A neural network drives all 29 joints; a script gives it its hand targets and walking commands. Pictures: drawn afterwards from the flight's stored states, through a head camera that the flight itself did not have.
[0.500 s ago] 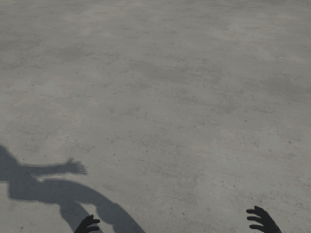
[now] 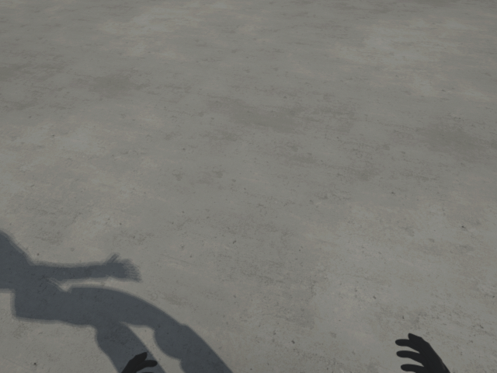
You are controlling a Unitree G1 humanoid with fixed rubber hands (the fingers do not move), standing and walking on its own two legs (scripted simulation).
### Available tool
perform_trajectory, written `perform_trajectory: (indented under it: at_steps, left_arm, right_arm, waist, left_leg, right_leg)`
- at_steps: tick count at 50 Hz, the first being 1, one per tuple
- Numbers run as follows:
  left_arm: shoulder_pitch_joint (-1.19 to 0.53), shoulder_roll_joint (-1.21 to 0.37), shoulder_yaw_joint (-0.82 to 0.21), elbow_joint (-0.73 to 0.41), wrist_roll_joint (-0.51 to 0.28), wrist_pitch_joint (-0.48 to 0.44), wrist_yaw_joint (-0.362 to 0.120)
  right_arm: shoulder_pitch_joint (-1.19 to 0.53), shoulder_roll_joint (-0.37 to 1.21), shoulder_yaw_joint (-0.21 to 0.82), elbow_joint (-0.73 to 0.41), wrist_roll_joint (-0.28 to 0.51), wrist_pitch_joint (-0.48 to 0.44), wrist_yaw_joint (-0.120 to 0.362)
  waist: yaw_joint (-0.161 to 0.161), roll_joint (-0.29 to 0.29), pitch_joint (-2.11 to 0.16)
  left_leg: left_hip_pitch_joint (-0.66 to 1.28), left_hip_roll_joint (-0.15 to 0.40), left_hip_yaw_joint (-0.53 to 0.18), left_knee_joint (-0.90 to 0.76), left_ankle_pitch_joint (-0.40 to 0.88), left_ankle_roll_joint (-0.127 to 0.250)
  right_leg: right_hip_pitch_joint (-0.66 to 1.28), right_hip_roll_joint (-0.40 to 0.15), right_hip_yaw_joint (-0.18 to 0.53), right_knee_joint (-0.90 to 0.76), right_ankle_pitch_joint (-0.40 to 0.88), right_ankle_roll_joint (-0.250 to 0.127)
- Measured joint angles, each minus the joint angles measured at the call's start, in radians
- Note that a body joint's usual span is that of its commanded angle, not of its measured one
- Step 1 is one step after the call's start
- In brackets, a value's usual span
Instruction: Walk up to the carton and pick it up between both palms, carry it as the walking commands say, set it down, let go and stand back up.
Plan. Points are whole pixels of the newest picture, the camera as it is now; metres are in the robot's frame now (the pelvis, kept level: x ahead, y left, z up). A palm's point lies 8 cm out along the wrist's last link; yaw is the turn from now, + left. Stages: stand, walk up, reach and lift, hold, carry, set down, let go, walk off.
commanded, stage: stand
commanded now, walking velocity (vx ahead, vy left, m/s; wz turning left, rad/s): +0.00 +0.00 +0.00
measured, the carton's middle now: out of the picture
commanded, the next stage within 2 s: walk up in 1.42 s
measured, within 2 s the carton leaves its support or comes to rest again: neither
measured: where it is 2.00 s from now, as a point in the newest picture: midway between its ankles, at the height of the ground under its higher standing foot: outside the picture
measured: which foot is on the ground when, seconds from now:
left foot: down 0.00-1.00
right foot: down 0.00-1.00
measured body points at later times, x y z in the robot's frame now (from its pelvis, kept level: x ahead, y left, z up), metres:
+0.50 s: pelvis -0.01 +0.00 +0.00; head +0.01 +0.00 +0.45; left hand +0.10 +0.25 -0.12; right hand +0.13 -0.26 -0.10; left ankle +0.00 +0.12 -0.72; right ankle +0.00 -0.12 -0.72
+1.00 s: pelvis -0.02 +0.00 +0.01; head +0.00 +0.00 +0.46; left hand +0.07 +0.25 -0.12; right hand +0.10 -0.26 -0.10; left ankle +0.00 +0.12 -0.72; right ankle +0.00 -0.12 -0.72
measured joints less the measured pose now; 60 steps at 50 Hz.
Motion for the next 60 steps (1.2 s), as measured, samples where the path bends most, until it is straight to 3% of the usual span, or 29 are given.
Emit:
perform_trajectory:
  at_steps: [60]
  left_arm:
    - [0.0, 0.002, 0.0, 0.131, -0.003, -0.009, 0.0]
  right_arm:
    - [0.0, -0.003, 0.0, 0.138, 0.0, -0.013, 0.0]
  waist:
    - [0.0, 0.0, 0.0]
  left_leg:
    - [0.0, 0.0, 0.0, -0.15, 0.127, 0.0]
  right_leg:
    - [0.0, 0.0, 0.0, -0.15, 0.126, 0.0]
